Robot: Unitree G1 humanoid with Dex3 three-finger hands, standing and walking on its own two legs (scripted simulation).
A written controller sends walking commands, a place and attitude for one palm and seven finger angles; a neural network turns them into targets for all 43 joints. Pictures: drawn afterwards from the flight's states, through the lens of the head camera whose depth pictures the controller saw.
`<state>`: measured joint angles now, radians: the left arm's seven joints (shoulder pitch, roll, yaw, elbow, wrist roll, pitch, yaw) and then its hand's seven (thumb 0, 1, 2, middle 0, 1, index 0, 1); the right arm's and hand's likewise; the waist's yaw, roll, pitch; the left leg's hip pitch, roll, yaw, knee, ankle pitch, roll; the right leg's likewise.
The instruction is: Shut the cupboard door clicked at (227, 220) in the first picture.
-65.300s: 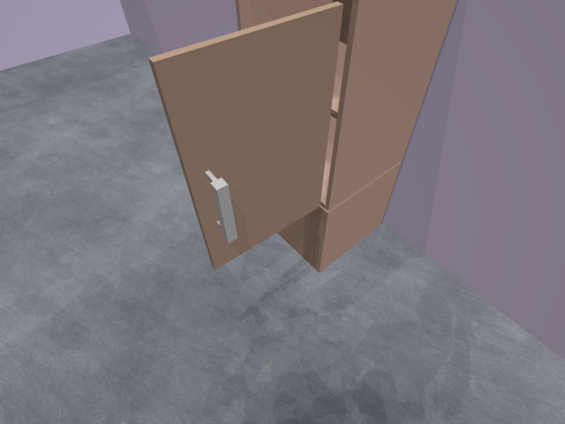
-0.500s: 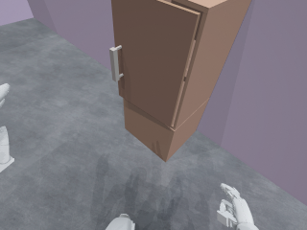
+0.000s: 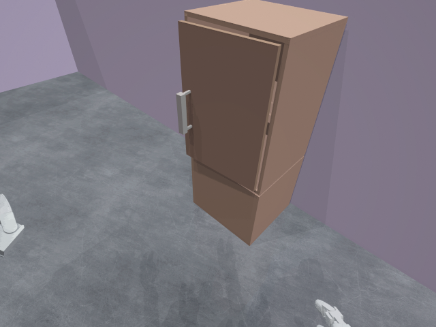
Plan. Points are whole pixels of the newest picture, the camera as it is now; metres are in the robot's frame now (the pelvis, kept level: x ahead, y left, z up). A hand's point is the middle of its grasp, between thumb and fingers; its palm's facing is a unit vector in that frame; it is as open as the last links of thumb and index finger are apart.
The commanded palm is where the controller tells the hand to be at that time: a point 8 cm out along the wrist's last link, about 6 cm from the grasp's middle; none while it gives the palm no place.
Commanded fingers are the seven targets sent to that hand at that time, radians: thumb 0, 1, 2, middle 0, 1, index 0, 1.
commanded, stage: stop stepping back and stand still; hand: left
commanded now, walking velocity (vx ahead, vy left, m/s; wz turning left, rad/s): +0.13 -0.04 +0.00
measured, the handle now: (185, 112) +0.96 +0.16 -0.08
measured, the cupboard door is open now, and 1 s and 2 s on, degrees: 5 5 5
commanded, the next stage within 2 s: let the arm hang, fingers relaxed in 0.20 s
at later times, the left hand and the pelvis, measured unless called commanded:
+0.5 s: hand out of the picture +0.17 +0.22 -0.10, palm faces +0.02 -0.96 -0.29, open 7.4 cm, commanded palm none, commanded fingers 0.00 0.90 0.90 -0.20 -0.30 -0.20 -0.30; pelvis +0.01 +0.02 +0.00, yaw +1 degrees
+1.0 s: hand out of the picture -0.05 +0.21 -0.16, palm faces +0.04 -0.98 -0.20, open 7.3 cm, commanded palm none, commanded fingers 0.00 0.90 0.90 -0.20 -0.30 -0.20 -0.30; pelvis +0.00 +0.04 +0.01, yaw +0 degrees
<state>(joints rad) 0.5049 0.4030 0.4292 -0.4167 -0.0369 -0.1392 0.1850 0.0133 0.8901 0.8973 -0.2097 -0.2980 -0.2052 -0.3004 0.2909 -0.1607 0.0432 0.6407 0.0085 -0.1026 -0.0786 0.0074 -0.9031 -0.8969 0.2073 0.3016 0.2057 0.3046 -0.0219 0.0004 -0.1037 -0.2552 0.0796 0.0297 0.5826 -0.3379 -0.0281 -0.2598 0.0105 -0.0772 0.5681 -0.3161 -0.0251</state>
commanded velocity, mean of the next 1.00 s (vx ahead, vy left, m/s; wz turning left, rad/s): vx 0.01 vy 0.00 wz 0.00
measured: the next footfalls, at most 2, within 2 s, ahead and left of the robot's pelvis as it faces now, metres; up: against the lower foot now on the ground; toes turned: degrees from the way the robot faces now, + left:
none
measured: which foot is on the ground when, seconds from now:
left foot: down 0.00-1.00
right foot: down 0.00-1.00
